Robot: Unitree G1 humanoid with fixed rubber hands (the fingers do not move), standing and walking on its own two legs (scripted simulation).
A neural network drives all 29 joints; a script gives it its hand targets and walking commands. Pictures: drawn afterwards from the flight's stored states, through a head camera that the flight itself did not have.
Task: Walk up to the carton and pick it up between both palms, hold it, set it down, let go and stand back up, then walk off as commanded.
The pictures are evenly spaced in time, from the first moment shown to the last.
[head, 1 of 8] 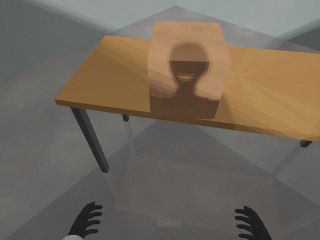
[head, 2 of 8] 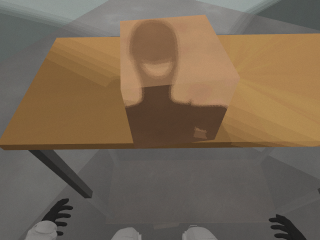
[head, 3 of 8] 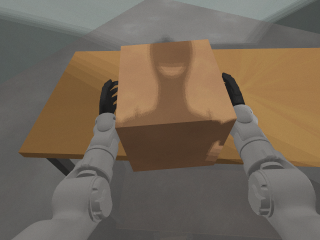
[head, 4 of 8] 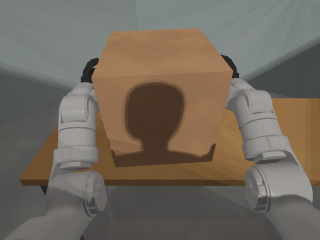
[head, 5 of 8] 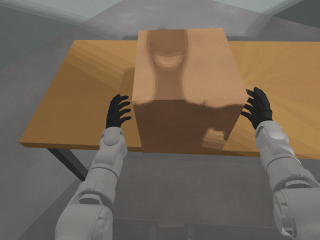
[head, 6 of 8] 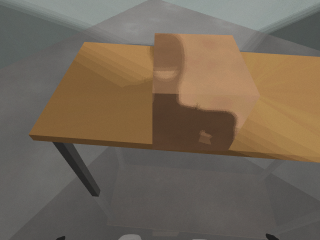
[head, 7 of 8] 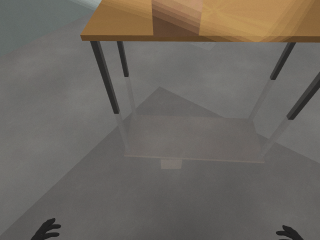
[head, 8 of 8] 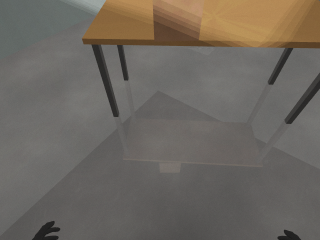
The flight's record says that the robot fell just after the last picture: no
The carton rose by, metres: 0.22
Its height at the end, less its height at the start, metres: +0.00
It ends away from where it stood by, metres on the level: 0.01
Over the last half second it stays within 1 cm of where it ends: yes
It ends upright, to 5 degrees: yes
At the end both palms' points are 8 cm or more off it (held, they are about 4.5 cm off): yes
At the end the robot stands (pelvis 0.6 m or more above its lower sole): yes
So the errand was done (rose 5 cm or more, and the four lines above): yes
